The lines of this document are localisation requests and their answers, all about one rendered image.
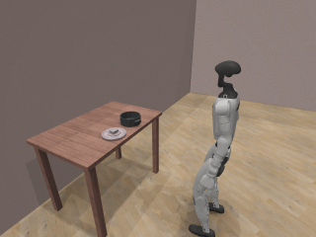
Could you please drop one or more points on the robot torso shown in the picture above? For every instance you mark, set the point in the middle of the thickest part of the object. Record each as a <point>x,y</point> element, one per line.
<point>234,104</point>

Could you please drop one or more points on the knob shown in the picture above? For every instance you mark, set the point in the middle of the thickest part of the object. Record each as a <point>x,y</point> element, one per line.
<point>113,130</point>

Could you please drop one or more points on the lid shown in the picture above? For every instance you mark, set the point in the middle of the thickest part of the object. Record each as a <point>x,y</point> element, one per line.
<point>106,134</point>

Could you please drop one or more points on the robot left hand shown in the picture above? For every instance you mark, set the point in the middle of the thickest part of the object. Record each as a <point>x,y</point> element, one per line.
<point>207,182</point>

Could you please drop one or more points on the robot left foot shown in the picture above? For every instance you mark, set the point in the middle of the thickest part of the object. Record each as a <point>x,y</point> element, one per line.
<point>197,230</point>

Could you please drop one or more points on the pot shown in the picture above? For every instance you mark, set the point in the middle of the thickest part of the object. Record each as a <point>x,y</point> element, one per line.
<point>130,119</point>

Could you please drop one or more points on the robot left upper arm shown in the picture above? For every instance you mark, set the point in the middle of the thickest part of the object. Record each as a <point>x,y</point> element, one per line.
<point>223,112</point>

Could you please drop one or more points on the table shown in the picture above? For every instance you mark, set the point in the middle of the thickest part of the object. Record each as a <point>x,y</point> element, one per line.
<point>79,142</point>

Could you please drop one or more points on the robot left forearm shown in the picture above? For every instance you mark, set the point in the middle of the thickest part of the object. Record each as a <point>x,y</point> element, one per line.
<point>221,152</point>

